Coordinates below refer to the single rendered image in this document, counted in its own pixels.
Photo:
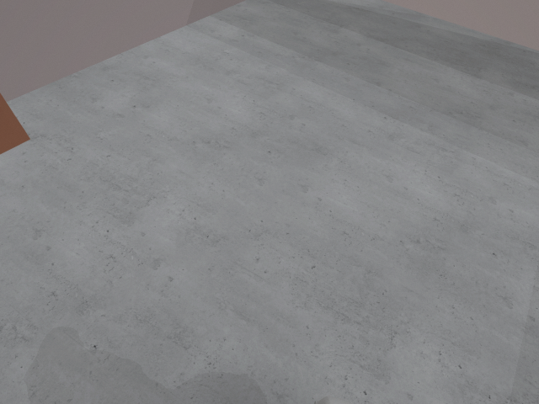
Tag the cupboard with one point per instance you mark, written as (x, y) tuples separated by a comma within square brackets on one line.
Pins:
[(12, 132)]

